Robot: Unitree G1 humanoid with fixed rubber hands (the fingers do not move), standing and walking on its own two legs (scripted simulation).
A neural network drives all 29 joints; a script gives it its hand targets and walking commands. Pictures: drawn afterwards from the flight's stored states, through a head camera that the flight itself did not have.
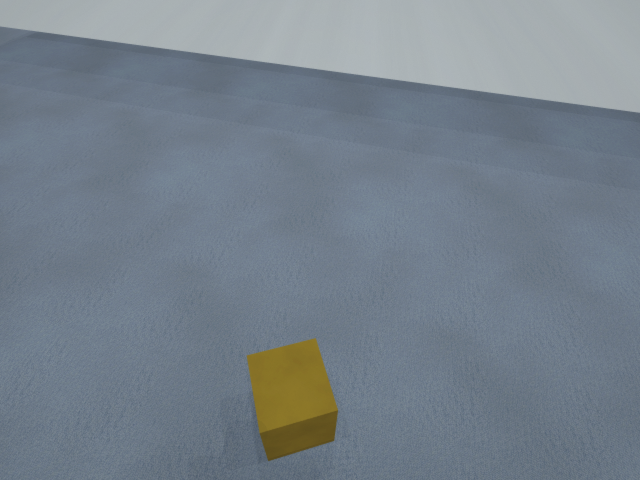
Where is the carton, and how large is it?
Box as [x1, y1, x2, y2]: [247, 338, 337, 460]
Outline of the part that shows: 315,338 247,355 259,432 268,460 333,440 337,408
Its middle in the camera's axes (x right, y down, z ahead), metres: -0.08 +0.46 +1.11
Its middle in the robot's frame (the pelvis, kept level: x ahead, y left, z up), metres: +0.49 +0.07 -0.66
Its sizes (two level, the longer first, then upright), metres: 0.210 0.200 0.250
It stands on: the floor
